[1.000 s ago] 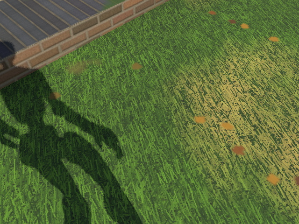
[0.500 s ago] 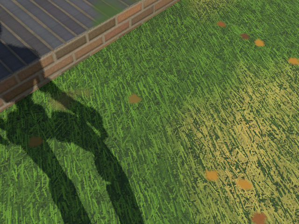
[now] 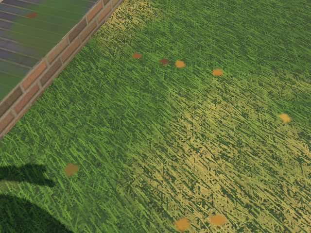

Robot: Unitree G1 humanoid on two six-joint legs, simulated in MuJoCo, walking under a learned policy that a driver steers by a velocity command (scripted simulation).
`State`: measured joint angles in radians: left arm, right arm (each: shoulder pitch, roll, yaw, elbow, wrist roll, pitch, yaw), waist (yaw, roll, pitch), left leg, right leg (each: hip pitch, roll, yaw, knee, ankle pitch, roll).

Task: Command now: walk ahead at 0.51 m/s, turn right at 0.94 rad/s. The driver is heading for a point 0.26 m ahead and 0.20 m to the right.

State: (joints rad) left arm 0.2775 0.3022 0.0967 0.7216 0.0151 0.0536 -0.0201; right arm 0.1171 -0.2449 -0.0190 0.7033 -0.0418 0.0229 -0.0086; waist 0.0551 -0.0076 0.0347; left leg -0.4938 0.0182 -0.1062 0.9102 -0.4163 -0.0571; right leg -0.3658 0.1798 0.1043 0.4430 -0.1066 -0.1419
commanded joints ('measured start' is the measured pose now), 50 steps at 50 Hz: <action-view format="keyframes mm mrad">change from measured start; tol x32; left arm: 1 -58 179 52 -97 3 -20 -3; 22 -410 56 -49 -279 22 -36 -105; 30 173 296 42 -117 -10 -72 6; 50 156 -44 -74 100 -6 -70 35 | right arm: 1 16 -103 -31 -55 9 -24 2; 6 360 -219 -66 31 28 -57 -41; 50 162 -140 -24 63 20 -53 -15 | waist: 1 -37 -88 -97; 7 -134 347 -78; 23 -149 126 149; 29 43 -280 -534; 50 11 203 -103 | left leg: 1 84 -50 39 -141 35 0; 5 602 -106 141 -548 112 51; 8 486 470 -543 -772 -410 216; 19 525 289 117 -808 -29 135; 26 461 248 348 -357 1214 109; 27 339 212 380 -105 1113 80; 29 -151 21 224 580 -264 17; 30 -141 53 81 592 -87 30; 46 234 13 128 -269 275 84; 50 368 292 -160 -520 779 237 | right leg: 1 15 -226 422 -251 -560 -67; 5 -361 -70 262 -165 -416 119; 11 -529 -161 -13 788 -116 139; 19 -625 -263 -85 723 -51 150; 26 49 -67 -282 207 -158 35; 29 840 -644 565 75 609 -168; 31 638 -548 282 77 955 -157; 45 105 -366 -2 -99 470 -54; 50 100 -147 -66 111 -305 81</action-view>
